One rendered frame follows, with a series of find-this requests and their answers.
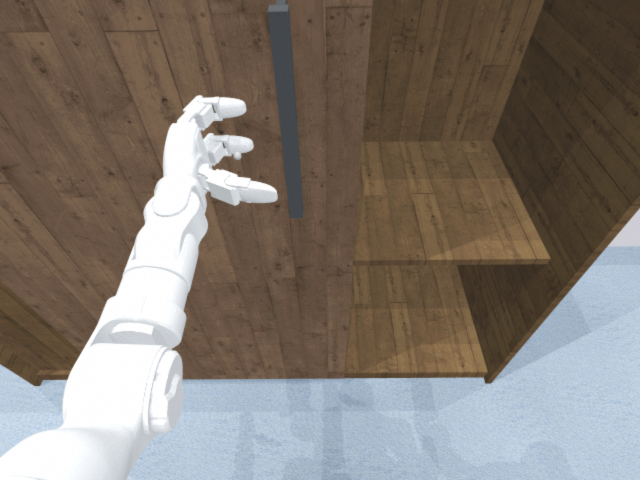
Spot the wardrobe door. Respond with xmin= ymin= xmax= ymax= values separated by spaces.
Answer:
xmin=0 ymin=281 xmax=81 ymax=370
xmin=0 ymin=0 xmax=373 ymax=379

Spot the left robot upper arm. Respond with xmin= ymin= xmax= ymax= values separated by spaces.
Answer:
xmin=0 ymin=343 xmax=183 ymax=480

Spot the robot left forearm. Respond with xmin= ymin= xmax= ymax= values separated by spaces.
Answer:
xmin=62 ymin=174 xmax=208 ymax=421

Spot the handle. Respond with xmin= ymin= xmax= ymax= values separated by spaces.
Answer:
xmin=268 ymin=0 xmax=303 ymax=218

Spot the left robot hand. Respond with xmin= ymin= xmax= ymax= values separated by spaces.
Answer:
xmin=163 ymin=95 xmax=278 ymax=206

